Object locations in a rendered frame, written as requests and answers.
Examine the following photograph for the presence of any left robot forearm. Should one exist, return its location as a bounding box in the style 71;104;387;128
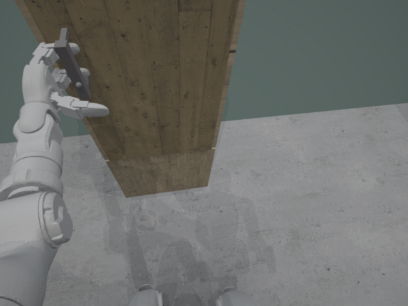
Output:
0;102;63;201

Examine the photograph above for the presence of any cupboard door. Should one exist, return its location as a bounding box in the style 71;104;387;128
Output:
23;0;239;161

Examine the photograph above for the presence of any handle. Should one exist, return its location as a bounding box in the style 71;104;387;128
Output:
54;28;91;101

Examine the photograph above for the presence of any robot left hand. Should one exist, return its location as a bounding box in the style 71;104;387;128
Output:
22;42;109;120

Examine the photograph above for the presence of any robot left upper arm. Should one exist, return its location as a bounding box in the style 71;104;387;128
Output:
0;191;73;306

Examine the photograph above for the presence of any left robot shin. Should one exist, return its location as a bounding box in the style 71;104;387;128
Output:
138;284;153;292

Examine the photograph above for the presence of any right robot thigh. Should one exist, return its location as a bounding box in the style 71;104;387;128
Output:
216;290;260;306

